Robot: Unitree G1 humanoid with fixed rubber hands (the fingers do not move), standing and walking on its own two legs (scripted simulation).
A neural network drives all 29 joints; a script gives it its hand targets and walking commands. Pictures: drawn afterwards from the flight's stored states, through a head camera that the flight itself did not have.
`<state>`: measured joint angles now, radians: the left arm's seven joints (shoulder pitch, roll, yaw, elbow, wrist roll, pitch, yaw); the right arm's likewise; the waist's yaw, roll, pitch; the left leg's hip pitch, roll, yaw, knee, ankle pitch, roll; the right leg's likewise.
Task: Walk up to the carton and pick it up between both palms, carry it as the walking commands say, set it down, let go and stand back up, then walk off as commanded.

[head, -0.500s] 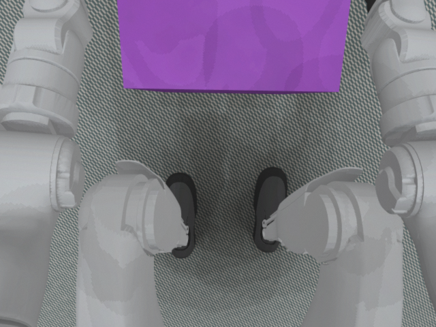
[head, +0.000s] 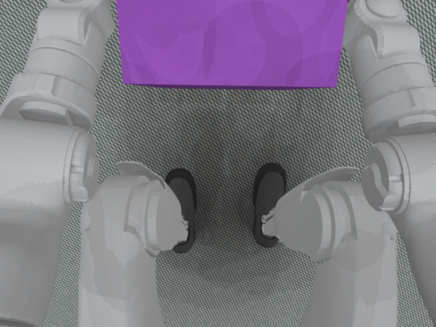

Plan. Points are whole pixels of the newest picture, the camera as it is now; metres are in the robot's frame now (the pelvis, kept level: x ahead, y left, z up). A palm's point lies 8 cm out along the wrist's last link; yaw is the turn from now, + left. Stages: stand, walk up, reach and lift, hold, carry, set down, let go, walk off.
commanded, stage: reach and lift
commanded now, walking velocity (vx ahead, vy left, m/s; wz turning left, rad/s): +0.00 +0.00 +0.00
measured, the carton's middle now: out of the picture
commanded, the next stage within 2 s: none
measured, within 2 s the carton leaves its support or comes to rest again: leaves its support in 0.88 s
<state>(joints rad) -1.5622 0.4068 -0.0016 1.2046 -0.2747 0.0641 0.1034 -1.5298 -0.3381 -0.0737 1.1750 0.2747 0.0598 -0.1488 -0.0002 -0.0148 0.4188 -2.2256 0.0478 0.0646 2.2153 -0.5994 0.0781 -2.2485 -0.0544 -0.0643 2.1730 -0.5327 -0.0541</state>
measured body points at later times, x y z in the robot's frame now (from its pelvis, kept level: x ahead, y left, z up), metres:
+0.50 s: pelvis +0.00 -0.01 +0.00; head +0.37 +0.01 +0.24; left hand +0.58 +0.18 -0.17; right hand +0.57 -0.16 -0.17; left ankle +0.11 +0.10 -0.34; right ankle +0.13 -0.11 -0.34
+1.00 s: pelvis +0.01 -0.01 +0.00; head +0.36 +0.02 +0.27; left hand +0.57 +0.19 -0.14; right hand +0.57 -0.15 -0.14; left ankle +0.11 +0.10 -0.34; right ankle +0.13 -0.12 -0.33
